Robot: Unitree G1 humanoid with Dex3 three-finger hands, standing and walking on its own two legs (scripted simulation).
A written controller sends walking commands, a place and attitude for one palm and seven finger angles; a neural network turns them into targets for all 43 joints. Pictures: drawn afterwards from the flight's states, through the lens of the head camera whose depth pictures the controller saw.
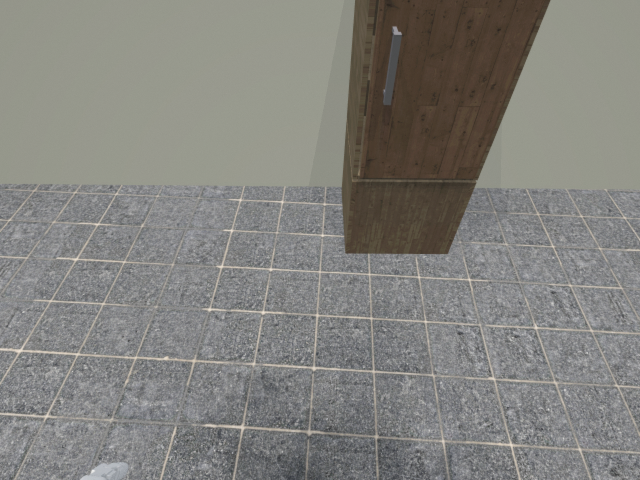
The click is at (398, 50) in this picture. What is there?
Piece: cupboard door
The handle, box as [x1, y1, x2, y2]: [383, 26, 401, 104]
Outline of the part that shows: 392,26 393,36 385,89 383,90 384,104 390,104 401,33 398,32 396,27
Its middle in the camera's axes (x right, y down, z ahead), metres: +0.18 -0.44 +0.99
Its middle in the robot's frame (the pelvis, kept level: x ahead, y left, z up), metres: +1.05 -0.12 +0.04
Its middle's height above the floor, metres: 0.81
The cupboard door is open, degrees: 0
